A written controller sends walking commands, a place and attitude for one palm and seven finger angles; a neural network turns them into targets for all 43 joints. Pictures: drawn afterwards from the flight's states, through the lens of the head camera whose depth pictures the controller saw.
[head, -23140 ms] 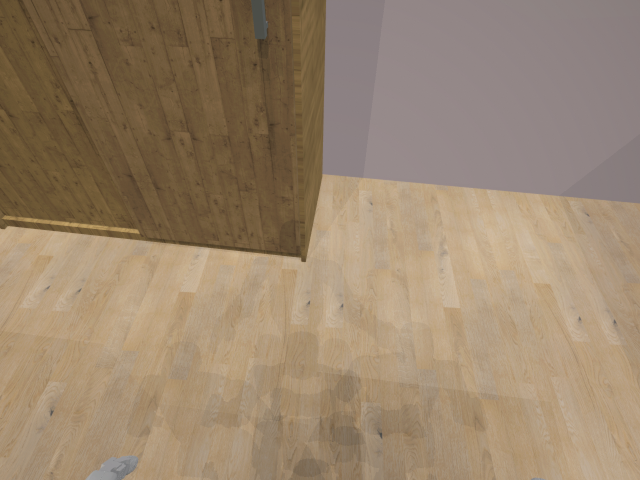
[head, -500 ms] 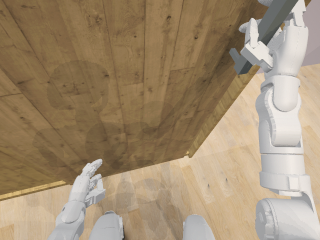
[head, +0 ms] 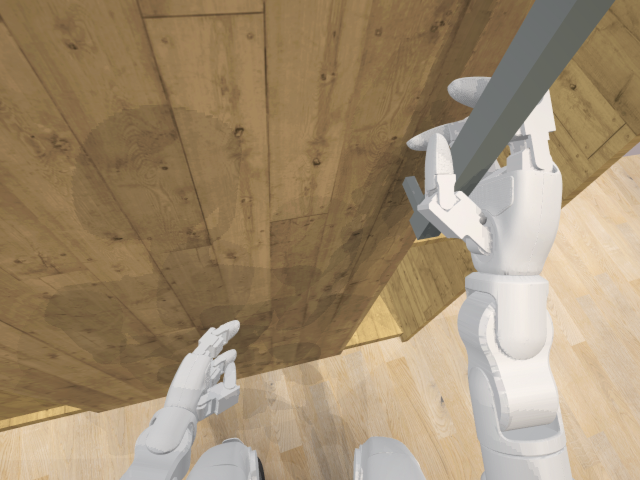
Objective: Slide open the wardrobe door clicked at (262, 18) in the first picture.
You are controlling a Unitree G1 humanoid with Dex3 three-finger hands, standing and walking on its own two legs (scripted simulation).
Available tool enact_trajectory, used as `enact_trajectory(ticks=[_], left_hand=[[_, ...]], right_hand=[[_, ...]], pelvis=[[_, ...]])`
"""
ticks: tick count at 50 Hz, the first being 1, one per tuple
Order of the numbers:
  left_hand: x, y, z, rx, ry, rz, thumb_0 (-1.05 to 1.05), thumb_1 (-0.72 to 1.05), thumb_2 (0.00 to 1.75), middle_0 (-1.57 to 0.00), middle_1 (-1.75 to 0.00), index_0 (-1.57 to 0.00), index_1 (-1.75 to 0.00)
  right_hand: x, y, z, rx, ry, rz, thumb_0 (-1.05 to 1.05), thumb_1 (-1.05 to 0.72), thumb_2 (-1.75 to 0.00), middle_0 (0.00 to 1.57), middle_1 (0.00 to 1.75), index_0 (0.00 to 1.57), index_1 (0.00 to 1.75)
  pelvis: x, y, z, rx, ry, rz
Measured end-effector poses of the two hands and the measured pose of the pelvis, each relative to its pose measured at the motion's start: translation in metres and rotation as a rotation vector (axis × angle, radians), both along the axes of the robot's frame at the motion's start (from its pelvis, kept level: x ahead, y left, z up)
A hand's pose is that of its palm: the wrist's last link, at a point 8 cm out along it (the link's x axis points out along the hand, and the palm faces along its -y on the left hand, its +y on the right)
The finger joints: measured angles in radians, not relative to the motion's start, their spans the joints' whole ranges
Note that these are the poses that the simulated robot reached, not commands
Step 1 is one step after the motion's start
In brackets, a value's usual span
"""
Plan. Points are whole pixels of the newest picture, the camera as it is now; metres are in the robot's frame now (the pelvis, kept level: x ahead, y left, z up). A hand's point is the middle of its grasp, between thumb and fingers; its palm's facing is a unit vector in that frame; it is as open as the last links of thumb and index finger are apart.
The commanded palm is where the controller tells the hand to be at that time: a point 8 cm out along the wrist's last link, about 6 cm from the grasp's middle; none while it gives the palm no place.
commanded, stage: step sideways, sliding the door along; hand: right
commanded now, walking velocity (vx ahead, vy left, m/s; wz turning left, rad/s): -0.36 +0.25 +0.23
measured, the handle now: (476, 106) +0.35 -0.11 +0.27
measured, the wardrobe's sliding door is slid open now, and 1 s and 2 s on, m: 0.21 0.42 0.56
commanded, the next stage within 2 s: none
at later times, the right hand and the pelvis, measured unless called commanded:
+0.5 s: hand (282, 230) +0.29 +0.03 +0.22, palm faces -0.10 +0.98 -0.15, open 7.3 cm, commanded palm +0.26 +0.02 +0.22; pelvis -0.06 +0.08 +0.00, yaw +11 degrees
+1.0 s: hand (148, 249) +0.27 +0.11 +0.22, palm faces -0.14 +0.99 +0.00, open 6.1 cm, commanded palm +0.25 +0.13 +0.22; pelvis -0.14 +0.17 +0.03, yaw +10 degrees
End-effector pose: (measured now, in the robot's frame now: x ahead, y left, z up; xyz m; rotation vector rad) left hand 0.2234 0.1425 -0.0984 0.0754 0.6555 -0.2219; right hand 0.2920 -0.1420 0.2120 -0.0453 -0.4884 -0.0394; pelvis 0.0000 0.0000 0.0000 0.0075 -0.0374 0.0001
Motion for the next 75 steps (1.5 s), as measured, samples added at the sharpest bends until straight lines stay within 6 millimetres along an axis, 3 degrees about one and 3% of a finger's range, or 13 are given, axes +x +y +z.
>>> enact_trajectory(ticks=[5,8,14,20,27,37,44,50,56,62,65,70,75], left_hand=[[0.005,0.03,0.015,0.064,0.018,0.047,0.01,0.91,0.9,-0.2,-0.3,-0.21,-0.31],[-0.007,0.049,0.024,0.105,0.036,0.116,0.01,0.91,0.9,-0.2,-0.29,-0.21,-0.31],[-0.039,0.081,0.035,0.131,0.023,0.272,0.01,0.91,0.9,-0.2,-0.29,-0.2,-0.31],[-0.078,0.104,0.037,0.082,0.016,0.316,0.01,0.91,0.9,-0.2,-0.29,-0.2,-0.31],[-0.121,0.154,0.011,0.039,0.029,0.326,0.01,0.91,0.9,-0.2,-0.3,-0.2,-0.3],[-0.203,0.232,0.017,0.209,0.182,0.4,0.01,0.91,0.9,-0.2,-0.29,-0.19,-0.3],[-0.235,0.253,0.027,0.262,0.221,0.393,0.01,0.91,0.9,-0.2,-0.29,-0.19,-0.3],[-0.237,0.256,0.031,0.222,0.27,0.334,0.01,0.91,0.9,-0.2,-0.29,-0.19,-0.3],[-0.215,0.273,0.031,0.167,0.231,0.279,0.01,0.91,0.89,-0.2,-0.3,-0.2,-0.3],[-0.178,0.315,0.01,0.076,0.116,0.226,0.01,0.9,0.89,-0.2,-0.3,-0.2,-0.3],[-0.165,0.344,0.0,0.065,0.086,0.251,0.01,0.9,0.89,-0.2,-0.3,-0.2,-0.3],[-0.171,0.383,0.009,0.124,0.092,0.308,0.01,0.91,0.9,-0.2,-0.29,-0.19,-0.3],[-0.187,0.409,0.016,0.208,0.129,0.323,0.01,0.91,0.9,-0.2,-0.29,-0.19,-0.3]], right_hand=[[-0.006,0.036,0.003,0.046,0.042,0.094,-0.01,-0.72,-0.8,0.39,1.39,0.22,1.32],[-0.009,0.052,0.003,0.029,0.05,0.173,0.0,-0.7,-0.76,0.35,1.39,0.22,1.29],[-0.011,0.072,0.002,-0.091,0.007,0.309,-0.04,-0.64,-0.69,0.32,1.38,0.12,1.13],[-0.014,0.092,0.006,-0.149,0.025,0.272,-0.06,-0.6,-0.72,0.39,1.38,0.13,1.23],[-0.023,0.124,0.004,-0.069,0.027,0.107,-0.05,-0.67,-0.82,0.44,1.39,0.12,1.31],[-0.03,0.158,0.003,0.02,0.057,0.1,-0.02,-0.74,-0.83,0.46,1.4,0.13,1.29],[-0.032,0.178,0.003,0.039,0.063,0.173,-0.01,-0.75,-0.81,0.46,1.4,0.15,1.28],[-0.035,0.198,0.005,0.027,0.109,0.186,-0.01,-0.75,-0.83,0.46,1.4,0.24,1.34],[-0.039,0.222,0.006,0.024,0.112,0.138,-0.02,-0.73,-0.84,0.46,1.4,0.26,1.36],[-0.046,0.25,0.006,-0.029,0.09,-0.004,-0.04,-0.72,-0.85,0.46,1.4,0.23,1.35],[-0.051,0.266,0.007,-0.052,0.107,-0.069,-0.05,-0.72,-0.85,0.46,1.4,0.21,1.34],[-0.056,0.291,0.008,-0.034,0.13,-0.064,-0.05,-0.73,-0.83,0.46,1.4,0.21,1.34],[-0.059,0.317,0.005,-0.004,0.095,0.038,-0.03,-0.74,-0.81,0.46,1.4,0.21,1.28]], pelvis=[[-0.006,0.003,0.021,-0.055,0.037,0.028],[-0.01,0.0,0.028,-0.055,0.046,0.045],[-0.014,0.002,0.018,-0.028,0.025,0.117],[-0.036,0.033,0.02,0.005,-0.004,0.179],[-0.075,0.091,0.002,0.004,-0.02,0.179],[-0.118,0.12,0.018,-0.033,0.062,0.173],[-0.138,0.138,0.019,0.016,0.026,0.147],[-0.139,0.165,0.028,0.076,0.028,0.174],[-0.14,0.21,0.027,0.094,0.013,0.177],[-0.14,0.267,0.005,0.045,-0.017,0.143],[-0.146,0.282,0.004,0.042,-0.024,0.106],[-0.154,0.295,0.018,-0.024,0.006,0.087],[-0.16,0.307,0.012,-0.016,0.004,0.069]])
